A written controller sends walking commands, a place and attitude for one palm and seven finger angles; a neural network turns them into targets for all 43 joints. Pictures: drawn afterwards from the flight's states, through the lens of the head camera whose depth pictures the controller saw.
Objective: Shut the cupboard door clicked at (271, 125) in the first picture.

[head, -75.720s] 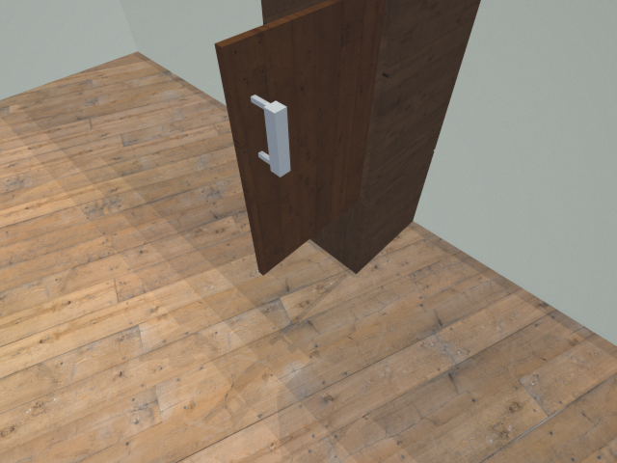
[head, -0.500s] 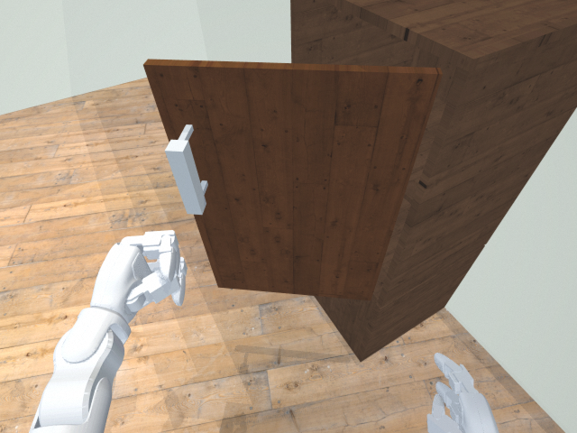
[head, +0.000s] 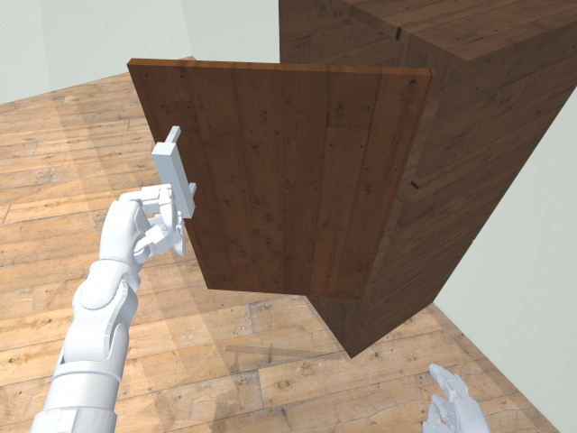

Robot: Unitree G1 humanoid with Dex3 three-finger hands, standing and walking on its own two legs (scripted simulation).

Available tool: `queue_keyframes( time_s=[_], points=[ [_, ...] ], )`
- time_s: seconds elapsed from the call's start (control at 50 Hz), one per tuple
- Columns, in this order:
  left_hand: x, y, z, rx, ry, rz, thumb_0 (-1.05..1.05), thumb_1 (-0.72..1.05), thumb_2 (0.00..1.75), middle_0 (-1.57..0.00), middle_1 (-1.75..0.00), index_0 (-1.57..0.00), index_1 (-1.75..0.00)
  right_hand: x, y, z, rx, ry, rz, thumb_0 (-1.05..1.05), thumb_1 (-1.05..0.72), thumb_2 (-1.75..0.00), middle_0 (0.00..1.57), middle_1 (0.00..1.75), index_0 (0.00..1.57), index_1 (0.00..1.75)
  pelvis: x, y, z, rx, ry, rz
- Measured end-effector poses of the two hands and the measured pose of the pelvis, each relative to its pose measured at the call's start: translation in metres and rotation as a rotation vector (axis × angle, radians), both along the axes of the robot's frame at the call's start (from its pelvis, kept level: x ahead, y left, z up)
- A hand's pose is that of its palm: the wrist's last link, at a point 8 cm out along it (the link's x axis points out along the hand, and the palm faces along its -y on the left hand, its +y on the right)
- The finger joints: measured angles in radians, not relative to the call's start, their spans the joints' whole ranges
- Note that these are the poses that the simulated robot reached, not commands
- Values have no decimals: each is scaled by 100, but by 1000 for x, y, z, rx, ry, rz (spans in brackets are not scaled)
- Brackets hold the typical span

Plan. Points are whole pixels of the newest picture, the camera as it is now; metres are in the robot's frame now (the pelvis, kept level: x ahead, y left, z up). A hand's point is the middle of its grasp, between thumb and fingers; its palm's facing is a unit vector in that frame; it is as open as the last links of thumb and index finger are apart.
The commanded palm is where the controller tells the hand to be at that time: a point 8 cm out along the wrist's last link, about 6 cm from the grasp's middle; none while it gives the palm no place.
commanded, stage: bring the fist close to the handle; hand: left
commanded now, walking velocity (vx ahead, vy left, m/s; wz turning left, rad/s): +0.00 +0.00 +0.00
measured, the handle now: (180, 172) +0.47 +0.20 +0.10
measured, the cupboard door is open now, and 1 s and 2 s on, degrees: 54 52 37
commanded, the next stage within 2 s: push the door shut along its arc in 0.54 s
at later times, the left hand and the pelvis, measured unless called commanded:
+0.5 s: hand (178, 225) +0.36 +0.18 +0.10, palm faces +0.01 -1.00 -0.03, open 3.1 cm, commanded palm +0.33 +0.22 +0.11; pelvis -0.01 +0.00 +0.00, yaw +0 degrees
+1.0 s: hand (190, 200) +0.40 +0.17 +0.12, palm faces -0.09 -0.99 -0.03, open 3.1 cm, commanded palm +0.39 +0.22 +0.11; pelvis -0.01 +0.00 +0.00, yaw +0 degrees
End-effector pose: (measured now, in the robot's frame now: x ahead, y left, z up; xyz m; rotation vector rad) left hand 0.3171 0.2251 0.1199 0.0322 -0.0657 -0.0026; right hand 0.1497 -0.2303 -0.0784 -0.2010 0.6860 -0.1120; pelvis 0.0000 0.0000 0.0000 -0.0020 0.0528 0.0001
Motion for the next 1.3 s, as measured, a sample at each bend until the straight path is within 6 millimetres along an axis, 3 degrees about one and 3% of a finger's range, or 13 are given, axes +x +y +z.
queue_keyframes(
  time_s=[0.08, 0.22, 0.36, 0.52, 0.66, 0.72, 0.82, 0.96, 1.18, 1.3],
  points=[
    [11, 7, 5, 5, 5, 7, 1, 89, 90, -130, -150, -130, -150, -4, -3, -3, 10, 23, -9, 1, -90, -90, 20, 30, 21, 30, 1, 0, 0, -2, 2, 1],
    [18, 5, -16, -16, 102, -14, 1, 90, 90, -130, -150, -130, -150, -17, -12, -8, -8, 81, -32, 1, -90, -90, 20, 30, 21, 30, -2, -1, 0, -2, 11, 2],
    [18, -6, -1, -11, -12, -24, 1, 90, 90, -130, -150, -130, -150, -24, -16, -9, -13, 92, -47, 1, -90, -90, 20, 30, 21, 30, -2, -2, 0, 0, 10, -6],
    [20, 7, -15, -6, 87, 13, 1, 89, 90, -130, -150, -130, -150, -28, -17, -9, -1, 101, -62, 1, -90, -90, 20, 30, 21, 30, -6, -4, 0, 0, 9, -8],
    [19, 1, -1, -12, -5, -16, 1, 90, 90, -130, -150, -130, -150, -27, -16, -10, -7, 100, -47, 1, -90, -90, 20, 30, 21, 30, -7, -3, 0, -2, 9, -2],
    [22, -2, -4, -8, 17, -29, 1, 89, 90, -130, -150, -130, -150, -26, -15, -10, -3, 98, -46, 1, -90, -90, 20, 30, 21, 30, -8, -3, -1, -2, 9, 1],
    [34, -4, -14, 7, 87, -49, 1, 89, 90, -131, -150, -130, -150, -28, -16, -11, -9, 106, -52, 1, -90, -90, 20, 30, 21, 30, -10, -3, -1, -2, 12, 3],
    [57, -4, -2, 3, 39, -81, 1, 89, 90, -132, -150, -130, -150, -40, -19, -14, -25, 146, -72, 1, -90, -90, 20, 30, 21, 30, -10, -2, -2, -3, 29, 0],
    [92, 2, -2, -3, 72, -130, 1, 89, 90, -132, -150, -132, -150, -75, -28, -27, -54, 277, -104, 1, -90, -90, 20, 30, 21, 30, -12, 2, -7, -9, 76, 13],
    [110, -7, -6, -10, 85, -184, 1, 90, 90, -131, -150, -132, -150, -96, -31, -31, -69, 335, -137, 1, -90, -90, 20, 30, 21, 30, -12, 6, -10, -13, 107, 9]
  ],
)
